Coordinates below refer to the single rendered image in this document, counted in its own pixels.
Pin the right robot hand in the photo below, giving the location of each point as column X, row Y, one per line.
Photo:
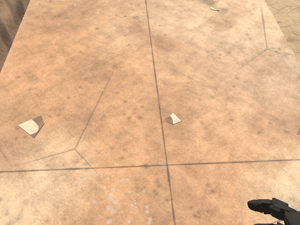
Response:
column 277, row 209

